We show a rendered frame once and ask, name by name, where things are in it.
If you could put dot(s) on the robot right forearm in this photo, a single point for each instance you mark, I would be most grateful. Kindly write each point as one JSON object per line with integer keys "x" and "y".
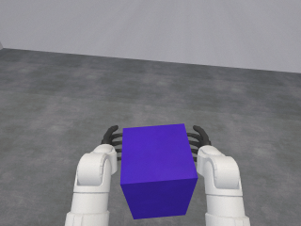
{"x": 225, "y": 204}

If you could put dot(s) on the robot left forearm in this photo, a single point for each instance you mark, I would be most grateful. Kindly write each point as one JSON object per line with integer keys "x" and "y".
{"x": 91, "y": 186}

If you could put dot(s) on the right robot hand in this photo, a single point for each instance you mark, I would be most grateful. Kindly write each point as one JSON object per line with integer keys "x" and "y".
{"x": 203, "y": 140}

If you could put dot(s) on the carton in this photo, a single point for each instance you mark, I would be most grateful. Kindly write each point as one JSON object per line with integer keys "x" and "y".
{"x": 157, "y": 172}

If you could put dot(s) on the left robot hand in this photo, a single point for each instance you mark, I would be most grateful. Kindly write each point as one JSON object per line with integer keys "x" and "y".
{"x": 109, "y": 136}

